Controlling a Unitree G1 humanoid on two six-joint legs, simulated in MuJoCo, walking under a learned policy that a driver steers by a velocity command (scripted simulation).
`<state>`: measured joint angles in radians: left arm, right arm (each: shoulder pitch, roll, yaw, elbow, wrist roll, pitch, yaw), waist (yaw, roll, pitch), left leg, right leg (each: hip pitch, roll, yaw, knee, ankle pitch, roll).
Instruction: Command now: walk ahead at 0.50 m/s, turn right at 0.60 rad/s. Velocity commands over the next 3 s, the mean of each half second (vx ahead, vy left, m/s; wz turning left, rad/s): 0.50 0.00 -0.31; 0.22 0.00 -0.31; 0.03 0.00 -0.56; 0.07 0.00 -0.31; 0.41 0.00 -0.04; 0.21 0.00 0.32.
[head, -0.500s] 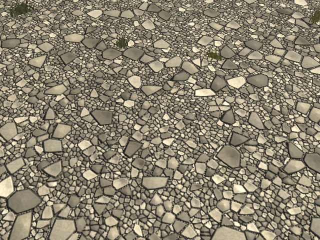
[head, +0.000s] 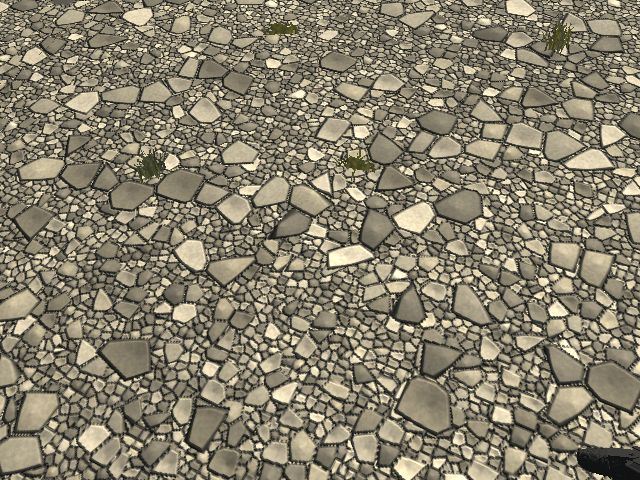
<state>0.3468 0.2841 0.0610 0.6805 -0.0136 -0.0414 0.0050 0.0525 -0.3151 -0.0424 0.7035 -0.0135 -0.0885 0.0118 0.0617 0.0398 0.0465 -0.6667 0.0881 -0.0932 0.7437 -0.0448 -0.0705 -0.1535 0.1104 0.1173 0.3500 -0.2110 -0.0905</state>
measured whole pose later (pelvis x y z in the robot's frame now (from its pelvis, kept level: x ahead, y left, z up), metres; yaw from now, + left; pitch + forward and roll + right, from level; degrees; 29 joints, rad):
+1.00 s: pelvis +0.45 -0.03 -0.01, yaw -18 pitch +3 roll +0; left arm 0.21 0.31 0.07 0.71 0.00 0.01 0.02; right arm 0.11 -0.31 -0.04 0.72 -0.01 0.01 -0.04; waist 0.04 0.02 0.04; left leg -0.53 0.01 -0.10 0.79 -0.31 -0.08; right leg -0.37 0.10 0.12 0.46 -0.12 -0.05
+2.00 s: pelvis +0.49 -0.07 -0.01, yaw -44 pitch +1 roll +0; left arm 0.19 0.26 0.03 0.74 -0.01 0.01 0.01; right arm 0.24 -0.27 -0.05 0.77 0.01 -0.04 0.00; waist 0.00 -0.03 -0.02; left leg -0.21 0.00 0.02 0.53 -0.32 0.02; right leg -0.29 0.07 0.07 0.63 -0.40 -0.05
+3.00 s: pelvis +0.75 -0.38 -0.02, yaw -32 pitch +2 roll -1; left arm 0.13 0.31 0.04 0.77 0.00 -0.01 0.02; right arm 0.17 -0.30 -0.06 0.61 0.00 -0.01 0.02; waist -0.01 -0.01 0.07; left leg -0.44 -0.08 -0.02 0.48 -0.08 0.09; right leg -0.48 0.03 0.05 1.18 -0.47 0.03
